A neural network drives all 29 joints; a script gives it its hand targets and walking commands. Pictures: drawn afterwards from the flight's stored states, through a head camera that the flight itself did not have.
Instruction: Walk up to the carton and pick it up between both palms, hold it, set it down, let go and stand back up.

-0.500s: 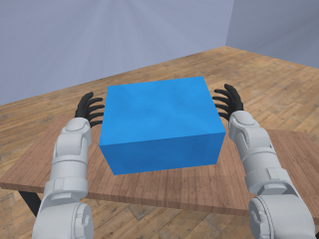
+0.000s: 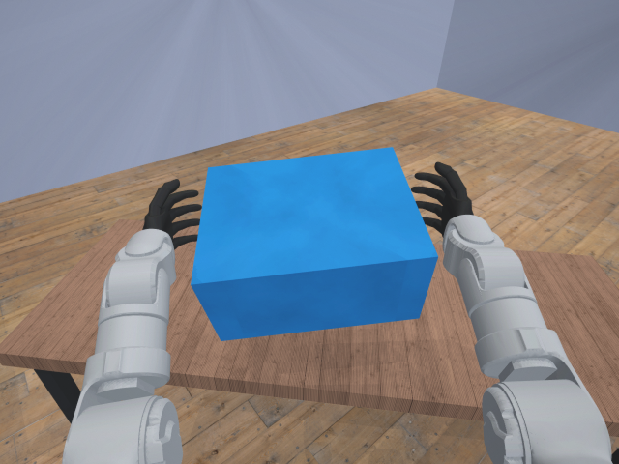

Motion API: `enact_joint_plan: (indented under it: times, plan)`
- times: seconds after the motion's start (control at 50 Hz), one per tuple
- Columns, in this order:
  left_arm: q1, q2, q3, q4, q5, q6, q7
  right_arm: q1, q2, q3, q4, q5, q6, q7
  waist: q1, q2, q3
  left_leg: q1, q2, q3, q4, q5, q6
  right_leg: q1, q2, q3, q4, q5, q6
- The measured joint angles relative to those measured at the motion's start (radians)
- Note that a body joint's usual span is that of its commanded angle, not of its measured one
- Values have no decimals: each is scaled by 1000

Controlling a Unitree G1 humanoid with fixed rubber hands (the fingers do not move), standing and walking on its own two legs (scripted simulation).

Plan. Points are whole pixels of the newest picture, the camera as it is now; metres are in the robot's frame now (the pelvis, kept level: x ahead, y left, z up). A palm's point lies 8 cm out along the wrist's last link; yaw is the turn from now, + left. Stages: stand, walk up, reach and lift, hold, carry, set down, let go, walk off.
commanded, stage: hold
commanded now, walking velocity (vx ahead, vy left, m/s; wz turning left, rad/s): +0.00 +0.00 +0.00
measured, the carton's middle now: (310, 240) +0.43 +0.01 +0.13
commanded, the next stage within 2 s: none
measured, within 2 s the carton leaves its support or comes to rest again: neither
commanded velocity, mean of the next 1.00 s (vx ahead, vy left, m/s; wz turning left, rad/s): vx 0.00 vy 0.00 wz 0.00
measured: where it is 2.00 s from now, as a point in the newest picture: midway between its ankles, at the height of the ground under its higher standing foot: outside the picture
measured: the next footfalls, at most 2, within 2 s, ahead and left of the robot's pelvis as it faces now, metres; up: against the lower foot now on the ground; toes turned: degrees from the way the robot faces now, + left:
none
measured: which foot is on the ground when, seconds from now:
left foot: down 0.00-1.00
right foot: down 0.00-1.00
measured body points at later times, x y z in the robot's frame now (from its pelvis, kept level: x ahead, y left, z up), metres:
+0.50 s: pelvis +0.00 +0.00 +0.00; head -0.07 +0.01 +0.44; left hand +0.37 +0.21 +0.19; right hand +0.39 -0.18 +0.21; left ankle +0.04 +0.15 -0.75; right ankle +0.04 -0.15 -0.75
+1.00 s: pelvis +0.00 +0.00 +0.00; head -0.07 +0.01 +0.44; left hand +0.37 +0.21 +0.19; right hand +0.39 -0.18 +0.21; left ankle +0.04 +0.15 -0.75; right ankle +0.04 -0.15 -0.75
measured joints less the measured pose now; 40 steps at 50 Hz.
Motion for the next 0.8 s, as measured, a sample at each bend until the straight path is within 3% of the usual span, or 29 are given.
enact_joint_plan:
  times: [0.8]
  plan:
    - [20,-6,-5,-38,5,20,0,14,1,1,-30,2,13,0,0,-3,4,10,0,0,-5,-1,0,9,0,1,-2,-3,0]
